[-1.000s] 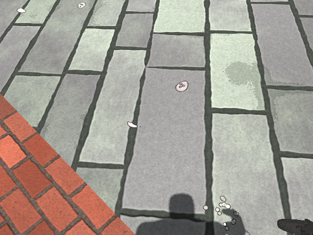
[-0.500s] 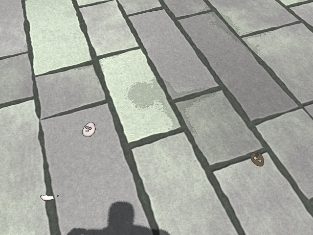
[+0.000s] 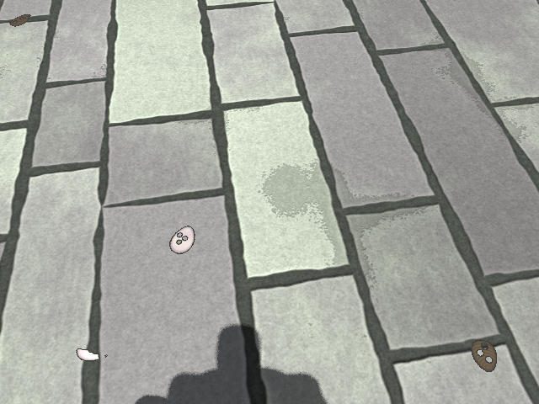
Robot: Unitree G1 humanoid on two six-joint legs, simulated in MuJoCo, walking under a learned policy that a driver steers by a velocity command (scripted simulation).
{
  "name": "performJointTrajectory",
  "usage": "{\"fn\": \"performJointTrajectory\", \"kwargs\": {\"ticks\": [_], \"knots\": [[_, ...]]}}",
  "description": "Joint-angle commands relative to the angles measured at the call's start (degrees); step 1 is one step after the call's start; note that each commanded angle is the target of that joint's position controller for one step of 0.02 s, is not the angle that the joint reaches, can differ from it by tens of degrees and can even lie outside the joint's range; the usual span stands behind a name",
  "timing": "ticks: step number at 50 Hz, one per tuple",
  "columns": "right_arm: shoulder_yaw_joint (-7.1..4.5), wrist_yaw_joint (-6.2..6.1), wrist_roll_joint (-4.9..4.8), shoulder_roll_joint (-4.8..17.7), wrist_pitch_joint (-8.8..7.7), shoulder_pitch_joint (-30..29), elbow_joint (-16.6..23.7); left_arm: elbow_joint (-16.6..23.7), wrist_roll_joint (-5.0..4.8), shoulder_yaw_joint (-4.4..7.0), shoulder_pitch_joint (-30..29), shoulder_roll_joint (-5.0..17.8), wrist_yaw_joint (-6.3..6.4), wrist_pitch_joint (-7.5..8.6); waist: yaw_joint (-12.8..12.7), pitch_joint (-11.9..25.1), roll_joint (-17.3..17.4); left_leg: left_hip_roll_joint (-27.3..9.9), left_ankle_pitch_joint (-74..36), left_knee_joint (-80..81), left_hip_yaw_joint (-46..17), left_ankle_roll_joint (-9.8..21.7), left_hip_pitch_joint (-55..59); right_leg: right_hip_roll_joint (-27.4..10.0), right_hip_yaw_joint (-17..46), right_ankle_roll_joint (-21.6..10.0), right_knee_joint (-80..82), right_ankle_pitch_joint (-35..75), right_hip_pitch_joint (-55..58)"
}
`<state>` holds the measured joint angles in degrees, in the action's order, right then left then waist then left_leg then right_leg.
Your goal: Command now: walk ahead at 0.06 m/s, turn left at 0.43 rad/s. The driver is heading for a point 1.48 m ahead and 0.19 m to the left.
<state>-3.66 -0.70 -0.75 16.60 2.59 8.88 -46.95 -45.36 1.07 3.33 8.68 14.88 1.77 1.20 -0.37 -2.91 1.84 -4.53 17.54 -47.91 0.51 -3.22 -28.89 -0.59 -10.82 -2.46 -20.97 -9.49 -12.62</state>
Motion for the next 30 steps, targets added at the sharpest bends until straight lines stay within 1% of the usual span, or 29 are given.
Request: {"fn": "performJointTrajectory", "kwargs": {"ticks": [1, 3, 4, 5, 6, 7, 8, 9, 10, 11, 12, 13, 14, 15, 16, 18, 20, 21, 23, 25, 27, 28, 29, 30], "knots": [[-1.42, 0.73, 0.03, 4.8, 0.20, -1.6, 4.9, 2.8, -0.54, 2.84, -1.6, 10.4, 0.37, -0.28, -0.5, 5.4, -7.0, -0.8, 1.3, 2.5, 0.5, 0.9, 2.3, -18.8, 9.7, -11.1, 6.8, 11.7, 5.0], [-1.63, 1.39, -0.08, 4.8, 0.35, -2.2, 5.9, 2.4, -1.07, 3.25, -1.5, 11.3, 0.24, -0.81, -0.5, 5.6, -7.4, 0.0, 2.8, 6.0, 1.9, 1.9, 3.4, -19.5, 9.2, -10.2, 4.1, 15.4, 7.4], [-1.74, 1.73, -0.18, 4.7, 0.40, -1.9, 6.2, 2.2, -1.47, 3.44, -1.8, 11.7, 0.24, -1.05, -0.1, 5.9, -7.6, 0.6, 2.0, 9.0, 2.8, 2.5, 4.8, -19.5, 8.6, -9.3, 2.2, 17.0, 8.3], [-1.90, 2.03, -0.23, 4.6, 0.40, -0.8, 6.0, 2.1, -2.00, 3.55, -2.4, 11.8, 0.30, -1.29, 0.9, 6.3, -7.5, 1.6, -1.0, 13.8, 4.0, 3.5, 7.5, -18.9, 7.3, -7.9, -0.4, 17.7, 8.3], [-2.22, 2.07, -0.09, 5.1, 0.33, 0.6, 5.7, 1.5, -2.51, 3.57, -1.7, 11.4, 0.32, -1.48, 1.8, 6.6, -7.0, 2.9, -6.7, 19.7, 4.4, 4.8, 11.7, -17.3, 5.5, -5.4, -4.0, 16.5, 7.1], [-3.26, 1.47, 0.14, 8.1, 0.24, 2.8, 5.4, 0.2, -2.12, 3.35, 1.4, 9.9, 0.08, -1.45, 1.9, 7.7, -2.7, 2.1, -18.2, 24.9, 0.5, 7.2, 18.3, -13.8, 2.5, -1.3, -10.8, 11.1, 3.6], [-5.07, 0.10, 0.42, 15.3, 0.08, 5.7, 5.7, 2.4, 0.47, 2.35, -0.4, 6.7, -0.32, -1.06, 1.3, 9.4, 12.5, -10.4, -43.6, 24.6, -16.6, 13.5, 29.5, -6.6, -2.2, 4.3, -27.4, -7.4, -11.3], [-4.73, 0.35, 1.97, 16.1, -0.64, 5.8, 6.6, 4.8, 0.65, 2.04, -4.7, 6.2, -0.19, -0.97, 3.4, 10.9, 15.4, -18.9, -50.1, 26.0, -28.8, 25.3, 31.7, 1.1, 4.8, 7.3, -40.6, -30.8, -23.4], [-4.21, 0.91, 2.00, 14.0, -1.87, 5.6, 6.9, 4.6, -0.26, 2.71, -6.3, 8.6, -0.28, -1.05, 4.5, 12.0, 7.1, -16.9, -47.2, 26.7, -25.4, 25.5, 31.0, 0.1, 11.7, 6.8, -46.7, -30.1, -25.0], [-3.96, 0.70, 1.38, 12.9, -2.81, 3.1, 7.0, 4.4, -1.32, 2.85, -6.3, 8.5, -0.21, -1.11, 2.8, 10.3, 5.3, -13.3, -43.0, 26.4, -20.5, 21.9, 30.2, -0.9, 13.3, 6.0, -46.9, -25.0, -26.3], [-3.73, 0.36, 0.32, 11.5, -3.11, 0.5, 7.3, 3.5, -1.22, 2.97, -5.4, 8.3, 0.35, -1.21, 1.5, 9.2, 3.1, -10.7, -39.2, 26.2, -18.1, 18.8, 29.2, -1.5, 13.9, 5.9, -44.4, -20.9, -27.0], [-3.23, -0.09, -0.50, 10.1, -2.95, -1.3, 7.7, 3.3, -0.73, 3.37, -5.3, 9.4, 0.87, -1.34, 0.8, 8.6, 3.3, -9.9, -37.6, 26.6, -17.3, 17.4, 27.7, -1.9, 14.4, 6.1, -42.4, -17.9, -26.2], [-3.03, -0.42, -0.33, 9.9, -2.73, -1.4, 7.9, 3.3, -0.57, 3.35, -5.0, 9.0, 0.93, -1.29, 0.3, 9.1, 4.0, -9.0, -39.3, 26.6, -16.8, 17.2, 25.9, -1.1, 14.1, 6.4, -42.5, -15.9, -23.6], [-3.10, -0.65, -0.04, 10.2, -2.58, -1.3, 8.0, 3.2, -0.72, 3.24, -4.2, 8.4, 0.89, -1.22, -0.1, 10.0, 4.2, -8.6, -39.5, 26.7, -16.7, 17.4, 25.9, -0.4, 14.2, 6.7, -41.1, -14.2, -22.6], [-3.24, -0.82, 0.05, 10.5, -2.48, -1.1, 8.1, 3.1, -0.96, 3.10, -3.8, 7.9, 0.88, -1.15, -0.1, 10.3, 4.1, -8.2, -38.8, 26.7, -16.6, 17.3, 26.0, 0.0, 14.3, 6.9, -38.5, -13.1, -21.8], [-3.48, -1.16, -0.11, 11.2, -2.28, -0.5, 8.0, 3.3, -1.16, 2.78, -5.0, 7.0, 0.92, -1.10, 0.6, 10.1, 4.3, -7.6, -36.1, 26.7, -17.4, 17.0, 26.0, 0.7, 14.6, 7.4, -32.7, -11.7, -20.7], [-3.64, -1.39, -0.18, 11.8, -1.93, -0.9, 8.1, 3.4, -1.16, 2.57, -5.7, 6.7, 0.74, -1.16, 1.0, 9.6, 5.1, -6.9, -31.2, 26.8, -18.4, 16.7, 24.1, 1.2, 15.0, 7.8, -28.0, -10.5, -18.1], [-3.70, -1.40, -0.13, 12.0, -1.76, -1.2, 8.2, 3.5, -1.22, 2.56, -5.8, 6.8, 0.60, -1.17, 1.1, 9.2, 5.6, -6.6, -28.6, 27.0, -19.2, 16.6, 22.8, 1.4, 15.2, 7.9, -26.1, -10.0, -16.6], [-3.38, -1.27, 0.24, 11.5, -1.48, -2.0, 8.3, 3.0, -1.42, 2.57, -5.0, 7.2, 0.22, -1.16, 1.3, 9.0, 6.6, -6.5, -25.6, 26.9, -19.7, 16.3, 20.6, 1.3, 14.8, 7.7, -23.1, -9.6, -13.2], [-2.94, -1.01, 0.53, 10.9, -1.26, -2.1, 8.0, 2.9, -1.59, 2.56, -4.8, 7.5, -0.22, -0.95, 1.8, 8.5, 7.3, -6.4, -25.0, 26.0, -20.8, 16.0, 19.4, 1.3, 14.3, 7.2, -20.3, -10.2, -10.2], [-2.40, -0.89, 0.54, 10.3, -1.03, -2.3, 7.7, 2.9, -1.69, 2.48, -4.3, 7.5, -0.77, -0.51, 1.7, 8.1, 7.6, -6.2, -25.4, 24.6, -22.3, 15.5, 19.5, 1.3, 13.7, 6.2, -15.7, -10.0, -7.6], [-2.05, -0.96, 0.33, 9.9, -0.88, -3.1, 7.6, 2.5, -1.66, 2.41, -3.1, 7.2, -1.10, -0.20, 0.7, 7.9, 7.2, -5.4, -25.0, 23.4, -22.4, 14.6, 19.1, 1.5, 13.1, 5.5, -10.7, -7.1, -5.1], [-1.61, -1.12, 0.02, 9.2, -0.70, -3.7, 7.6, 1.9, -1.48, 2.33, -1.4, 6.8, -1.42, 0.19, -0.6, 7.5, 6.7, -4.0, -22.7, 22.2, -22.2, 13.0, 17.8, 1.6, 12.4, 4.4, -2.9, -0.6, -0.8], [-1.08, -1.25, 0.29, 7.9, -0.82, -2.0, 7.2, 1.8, -0.79, 2.49, -0.7, 8.2, -1.47, 0.45, -0.5, 7.6, 4.3, -1.8, -16.9, 20.7, -21.4, 10.3, 15.2, -1.6, 15.2, 2.9, 0.8, 6.5, 4.2]]}}
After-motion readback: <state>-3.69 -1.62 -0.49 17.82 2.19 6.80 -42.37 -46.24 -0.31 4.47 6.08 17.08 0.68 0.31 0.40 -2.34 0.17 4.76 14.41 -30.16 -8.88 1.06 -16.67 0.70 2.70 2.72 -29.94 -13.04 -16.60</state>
